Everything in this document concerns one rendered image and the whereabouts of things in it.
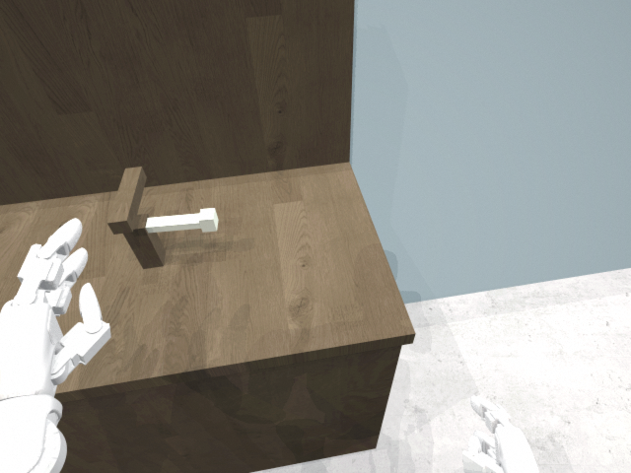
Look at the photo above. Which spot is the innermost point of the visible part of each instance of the robot left forearm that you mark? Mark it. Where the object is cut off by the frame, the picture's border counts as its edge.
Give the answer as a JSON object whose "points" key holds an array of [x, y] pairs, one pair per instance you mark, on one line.
{"points": [[29, 439]]}

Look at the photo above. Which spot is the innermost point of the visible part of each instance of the tap lever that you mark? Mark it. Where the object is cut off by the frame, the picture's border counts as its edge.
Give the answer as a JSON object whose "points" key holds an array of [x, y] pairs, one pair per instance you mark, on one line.
{"points": [[206, 220]]}

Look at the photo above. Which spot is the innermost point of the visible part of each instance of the robot right hand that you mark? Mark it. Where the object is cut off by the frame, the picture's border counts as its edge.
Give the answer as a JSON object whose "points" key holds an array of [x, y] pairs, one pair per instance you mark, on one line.
{"points": [[509, 452]]}

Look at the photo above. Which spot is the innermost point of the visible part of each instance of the robot left hand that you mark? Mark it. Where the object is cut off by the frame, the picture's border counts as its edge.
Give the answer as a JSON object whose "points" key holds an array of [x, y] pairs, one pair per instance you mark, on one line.
{"points": [[29, 331]]}

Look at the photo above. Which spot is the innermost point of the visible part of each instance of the counter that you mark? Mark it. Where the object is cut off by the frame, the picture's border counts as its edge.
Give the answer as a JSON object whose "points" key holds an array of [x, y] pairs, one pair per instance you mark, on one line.
{"points": [[273, 341]]}

